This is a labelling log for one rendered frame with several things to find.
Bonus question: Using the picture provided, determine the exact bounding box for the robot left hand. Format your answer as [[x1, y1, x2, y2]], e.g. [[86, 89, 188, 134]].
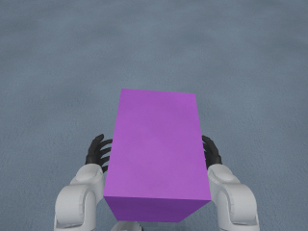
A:
[[85, 134, 113, 173]]

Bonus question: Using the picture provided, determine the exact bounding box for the carton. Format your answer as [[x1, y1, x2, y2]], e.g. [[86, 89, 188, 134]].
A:
[[103, 89, 212, 222]]

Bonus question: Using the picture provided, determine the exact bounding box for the robot right hand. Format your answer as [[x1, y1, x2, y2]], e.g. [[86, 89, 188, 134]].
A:
[[201, 135, 222, 170]]

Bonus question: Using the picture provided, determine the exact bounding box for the right robot forearm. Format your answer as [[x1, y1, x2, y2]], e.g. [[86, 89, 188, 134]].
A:
[[207, 164, 260, 231]]

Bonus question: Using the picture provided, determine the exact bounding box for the left robot thigh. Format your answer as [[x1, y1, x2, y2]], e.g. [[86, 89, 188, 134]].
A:
[[111, 220, 142, 231]]

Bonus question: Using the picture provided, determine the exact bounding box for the left robot forearm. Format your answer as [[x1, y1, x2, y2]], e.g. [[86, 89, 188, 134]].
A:
[[54, 164, 105, 231]]

